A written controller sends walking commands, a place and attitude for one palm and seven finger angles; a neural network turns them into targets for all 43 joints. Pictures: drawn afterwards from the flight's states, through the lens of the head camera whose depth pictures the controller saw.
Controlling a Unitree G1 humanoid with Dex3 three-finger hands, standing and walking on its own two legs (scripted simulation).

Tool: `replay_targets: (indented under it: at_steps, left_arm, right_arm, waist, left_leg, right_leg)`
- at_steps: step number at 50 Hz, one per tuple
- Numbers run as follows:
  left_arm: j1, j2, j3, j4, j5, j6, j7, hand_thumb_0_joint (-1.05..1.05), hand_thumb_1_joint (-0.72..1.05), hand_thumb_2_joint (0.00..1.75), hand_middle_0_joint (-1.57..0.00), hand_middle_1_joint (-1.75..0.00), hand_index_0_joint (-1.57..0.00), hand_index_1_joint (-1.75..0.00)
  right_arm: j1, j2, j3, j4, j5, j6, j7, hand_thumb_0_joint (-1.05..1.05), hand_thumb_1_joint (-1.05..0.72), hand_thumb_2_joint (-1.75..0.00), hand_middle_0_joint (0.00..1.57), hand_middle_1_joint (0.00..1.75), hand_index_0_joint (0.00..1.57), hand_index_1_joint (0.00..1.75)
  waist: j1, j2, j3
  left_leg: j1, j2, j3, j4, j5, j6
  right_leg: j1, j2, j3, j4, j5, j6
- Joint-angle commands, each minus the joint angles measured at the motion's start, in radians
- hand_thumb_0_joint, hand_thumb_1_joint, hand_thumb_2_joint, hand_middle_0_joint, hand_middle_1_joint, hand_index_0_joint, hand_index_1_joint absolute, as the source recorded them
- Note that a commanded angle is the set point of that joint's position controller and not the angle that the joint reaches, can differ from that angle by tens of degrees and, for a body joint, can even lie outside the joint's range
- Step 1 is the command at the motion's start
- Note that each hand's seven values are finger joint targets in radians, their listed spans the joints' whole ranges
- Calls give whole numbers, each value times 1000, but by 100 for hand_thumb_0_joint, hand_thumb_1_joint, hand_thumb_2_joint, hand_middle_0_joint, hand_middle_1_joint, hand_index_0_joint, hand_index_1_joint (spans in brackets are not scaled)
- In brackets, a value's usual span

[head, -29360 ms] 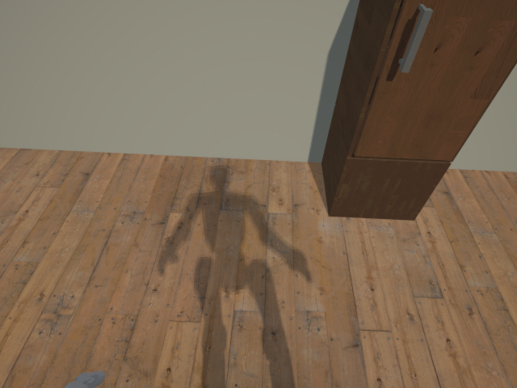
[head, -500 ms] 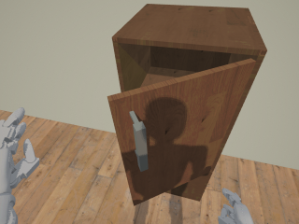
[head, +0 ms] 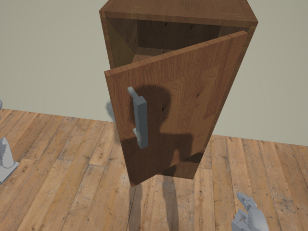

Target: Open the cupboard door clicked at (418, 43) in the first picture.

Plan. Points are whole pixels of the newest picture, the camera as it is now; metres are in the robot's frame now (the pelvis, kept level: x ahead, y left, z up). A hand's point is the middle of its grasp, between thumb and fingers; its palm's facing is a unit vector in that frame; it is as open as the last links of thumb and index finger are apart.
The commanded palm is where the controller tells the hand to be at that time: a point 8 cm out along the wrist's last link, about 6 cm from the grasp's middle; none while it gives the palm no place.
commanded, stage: step back with the hand held close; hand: left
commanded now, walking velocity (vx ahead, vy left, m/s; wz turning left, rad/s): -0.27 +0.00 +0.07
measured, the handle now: (137, 119) +0.35 +0.07 +0.13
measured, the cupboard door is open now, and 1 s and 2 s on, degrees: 38 38 38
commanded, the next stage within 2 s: stop stepping back and stand still in 0.54 s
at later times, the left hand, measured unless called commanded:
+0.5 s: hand out of the picture +0.10 +0.27 +0.19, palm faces +0.54 -0.71 -0.46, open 7.4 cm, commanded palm +0.04 +0.29 +0.18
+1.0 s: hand out of the picture +0.00 +0.22 +0.17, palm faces +0.35 -0.77 -0.53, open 7.4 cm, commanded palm -0.06 +0.26 +0.18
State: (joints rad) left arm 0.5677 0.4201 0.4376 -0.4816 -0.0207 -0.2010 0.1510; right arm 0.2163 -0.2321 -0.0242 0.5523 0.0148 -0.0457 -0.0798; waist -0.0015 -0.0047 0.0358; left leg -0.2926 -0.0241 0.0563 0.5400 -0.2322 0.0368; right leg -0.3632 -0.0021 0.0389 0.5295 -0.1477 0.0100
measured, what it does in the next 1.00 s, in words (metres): walks backwards: right foot, then left foot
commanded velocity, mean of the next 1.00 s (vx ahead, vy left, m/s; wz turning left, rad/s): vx -0.13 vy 0.02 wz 0.01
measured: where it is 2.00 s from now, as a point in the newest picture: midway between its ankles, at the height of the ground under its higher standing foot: outside the picture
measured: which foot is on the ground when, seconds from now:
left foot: down 0.00-0.58, up 0.60-0.74, down 0.76-0.98, up 1.00-1.00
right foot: down 0.00-0.30, up 0.32-0.56, down 0.58-1.00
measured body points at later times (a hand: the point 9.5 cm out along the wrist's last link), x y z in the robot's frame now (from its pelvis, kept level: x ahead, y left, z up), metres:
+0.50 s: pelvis -0.09 -0.01 -0.01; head -0.08 +0.01 +0.44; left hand +0.06 +0.31 +0.21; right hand +0.07 -0.23 -0.09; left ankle +0.04 +0.10 -0.73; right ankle -0.17 -0.14 -0.69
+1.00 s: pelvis -0.20 -0.03 +0.00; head -0.21 -0.03 +0.45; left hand -0.03 +0.26 +0.20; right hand -0.05 -0.29 -0.07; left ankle -0.13 +0.06 -0.73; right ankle -0.18 -0.13 -0.73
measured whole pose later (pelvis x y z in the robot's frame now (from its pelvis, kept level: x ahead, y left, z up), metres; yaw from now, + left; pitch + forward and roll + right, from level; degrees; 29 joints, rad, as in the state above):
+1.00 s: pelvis -0.20 -0.03 +0.00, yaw -1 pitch -2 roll +0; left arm 0.62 0.45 0.45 -0.49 -0.04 -0.21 0.14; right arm 0.21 -0.22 0.00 0.58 0.00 -0.12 -0.05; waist -0.05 -0.01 0.02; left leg -0.34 0.00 0.05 0.57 -0.26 0.03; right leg -0.26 0.02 -0.05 0.54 -0.24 -0.03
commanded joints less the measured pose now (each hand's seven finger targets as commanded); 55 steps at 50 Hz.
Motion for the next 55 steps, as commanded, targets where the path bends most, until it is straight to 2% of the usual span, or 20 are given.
replay_targets:
  at_steps: [1,5,11,13,15,18,25,27,30,31,33,36,37,39,41,46,48,50,52,55]
  left_arm:
    - [-60,134,106,-168,22,-68,22,0,90,90,-20,-30,-20,-30]
    - [-126,140,104,-170,36,-82,27,0,90,90,-20,-30,-20,-30]
    - [-150,177,118,-237,18,-99,50,0,90,90,-20,-30,-20,-30]
    - [-116,185,137,-261,14,-111,58,0,90,90,-20,-30,-20,-30]
    - [-98,168,162,-290,21,-117,59,0,90,90,-20,-30,-20,-30]
    - [-128,209,196,-310,19,-127,63,0,90,90,-20,-30,-20,-30]
    - [-91,111,83,-222,-19,-105,37,0,90,90,-20,-30,-20,-30]
    - [-117,142,87,-244,-18,-108,24,0,90,90,-20,-30,-20,-30]
    - [-189,257,138,-291,-21,-138,16,0,90,90,-20,-30,-20,-30]
    - [-194,247,138,-320,-14,-147,19,0,90,90,-20,-30,-20,-30]
    - [-67,271,208,-312,-13,-100,22,0,90,90,-20,-30,-20,-30]
    - [27,193,183,-306,-26,-88,24,0,90,90,-20,-30,-20,-30]
    - [61,195,183,-302,-33,-84,27,0,90,90,-20,-30,-20,-30]
    - [51,189,158,-308,-29,-87,29,0,90,90,-20,-30,-20,-30]
    - [64,179,159,-230,-16,-74,24,0,90,90,-20,-30,-20,-30]
    - [75,159,131,-189,-22,-53,16,0,90,90,-20,-30,-20,-30]
    - [58,191,141,-176,-16,-58,15,0,90,90,-20,-30,-20,-30]
    - [-26,186,114,-182,-8,-53,13,0,90,90,-20,-30,-20,-30]
    - [-151,196,111,-205,0,-65,19,0,90,90,-20,-30,-20,-30]
    - [-216,172,74,-143,20,-71,23,0,90,90,-20,-30,-20,-30]
  right_arm:
    - [-97,-130,-39,-163,4,-71,-13,0,-90,-90,20,30,20,30]
    - [-78,-131,-41,-154,-1,-86,-14,0,-90,-90,20,30,20,30]
    - [-63,-109,-23,-117,-15,-91,-4,0,-90,-90,20,30,20,30]
    - [-67,-118,-22,-127,-18,-91,-12,0,-90,-90,20,30,20,30]
    - [-87,-136,-29,-148,-19,-101,-15,0,-90,-90,20,30,20,30]
    - [-67,-88,-49,-114,-26,-130,-9,0,-90,-90,20,30,20,30]
    - [-74,-94,-33,-49,-21,-161,25,0,-90,-90,20,30,20,30]
    - [-92,-95,-31,-43,-23,-159,30,0,-90,-90,20,30,20,30]
    - [-139,-63,-21,-53,-10,-153,23,0,-90,-90,20,30,20,30]
    - [-144,-60,-16,-55,-6,-155,17,0,-90,-90,20,30,20,30]
    - [-140,-45,-3,-102,3,-139,1,0,-90,-90,20,30,20,30]
    - [-134,-48,20,-100,-4,-124,-14,0,-90,-90,20,30,20,30]
    - [-120,-69,5,-93,-4,-128,-18,0,-90,-90,20,30,20,30]
    - [-59,-102,-19,-106,3,-137,3,0,-90,-90,20,30,20,30]
    - [-49,-103,-29,-98,0,-140,19,0,-90,-90,20,30,20,30]
    - [-101,-114,-13,-103,2,-125,18,0,-90,-90,20,30,20,30]
    - [-127,-105,-19,-119,-11,-105,17,0,-90,-90,20,30,20,30]
    - [-112,-107,-40,-93,-16,-91,11,0,-90,-90,20,30,20,30]
    - [-109,-121,-41,-70,-29,-96,7,0,-90,-90,20,30,20,30]
    - [-95,-86,-15,-62,-32,-106,-5,0,-90,-90,20,30,20,30]
  waist:
    - [8,77,-71]
    - [-2,-12,-40]
    - [-15,-91,-95]
    - [-15,30,-98]
    - [-3,283,-109]
    - [-8,194,-138]
    - [-9,225,-110]
    - [7,214,-99]
    - [30,-202,-110]
    - [29,-191,-163]
    - [24,-216,-254]
    - [-13,12,-258]
    - [-17,82,-275]
    - [1,224,-293]
    - [-5,219,-236]
    - [-8,129,-112]
    - [-11,-18,-52]
    - [-2,-210,-9]
    - [-21,-156,10]
    - [-23,-100,-46]
  left_leg:
    - [-389,151,-169,-216,-355,65]
    - [-396,115,-167,-123,-450,63]
    - [-47,40,-133,135,-299,14]
    - [-94,92,-208,-7,-359,39]
    - [-409,272,-406,-312,-555,116]
    - [-296,363,-432,-321,-239,166]
    - [-96,270,-269,-312,-190,65]
    - [-63,189,-178,-222,-132,9]
    - [-67,12,-31,424,-187,-78]
    - [-208,-5,-47,476,-242,-69]
    - [-277,30,-46,348,-204,-54]
    - [13,-20,38,-46,140,-34]
    - [147,25,15,-162,345,-21]
    - [375,252,-216,-101,970,60]
    - [355,257,-215,-102,889,68]
    - [-116,187,-156,-211,3,40]
    - [-189,78,-97,-65,-266,-4]
    - [-108,7,-48,404,-251,-41]
    - [-194,36,-82,569,-198,-36]
    - [-41,70,-40,302,-145,-9]
  right_leg:
    - [299,-30,76,90,11,4]
    - [195,-63,145,5,-183,-15]
    - [-168,-182,215,-175,-397,-84]
    - [-128,-124,150,-54,-358,-55]
    - [146,24,16,347,-227,10]
    - [32,46,50,718,-313,9]
    - [109,46,-79,92,-372,-6]
    - [141,21,-70,-173,-247,-34]
    - [-49,-340,261,-285,212,-157]
    - [163,-305,157,-156,700,-134]
    - [360,-280,110,-3,922,-119]
    - [279,-170,20,59,702,-71]
    - [235,-130,-8,121,580,-34]
    - [2,-15,-34,246,-186,2]
    - [-48,17,-56,174,-351,0]
    - [271,-5,-81,-32,-143,7]
    - [199,-109,104,-231,-332,-61]
    - [-126,-328,454,-432,-769,-184]
    - [-126,-338,445,-423,-688,-200]
    - [-100,-248,199,-328,-512,-149]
